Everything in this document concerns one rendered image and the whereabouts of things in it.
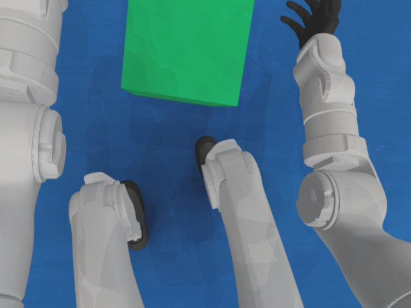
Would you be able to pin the right robot hand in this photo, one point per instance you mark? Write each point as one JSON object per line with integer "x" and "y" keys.
{"x": 324, "y": 18}

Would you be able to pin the robot right upper arm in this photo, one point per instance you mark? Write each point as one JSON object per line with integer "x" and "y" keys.
{"x": 347, "y": 209}

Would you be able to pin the robot foot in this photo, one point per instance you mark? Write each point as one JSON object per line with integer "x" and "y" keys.
{"x": 202, "y": 148}
{"x": 137, "y": 200}

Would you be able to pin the carton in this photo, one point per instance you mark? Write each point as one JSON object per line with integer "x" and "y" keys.
{"x": 192, "y": 51}

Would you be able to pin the right robot foot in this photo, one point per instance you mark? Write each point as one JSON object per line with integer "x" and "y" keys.
{"x": 202, "y": 148}

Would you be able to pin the robot left upper arm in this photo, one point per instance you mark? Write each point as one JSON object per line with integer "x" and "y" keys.
{"x": 32, "y": 150}

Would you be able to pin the left robot forearm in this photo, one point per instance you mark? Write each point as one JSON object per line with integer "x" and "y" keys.
{"x": 29, "y": 44}

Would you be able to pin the left robot foot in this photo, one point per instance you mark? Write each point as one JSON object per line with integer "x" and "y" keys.
{"x": 137, "y": 200}

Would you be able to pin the right robot forearm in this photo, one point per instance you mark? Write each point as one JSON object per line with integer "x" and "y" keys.
{"x": 328, "y": 110}

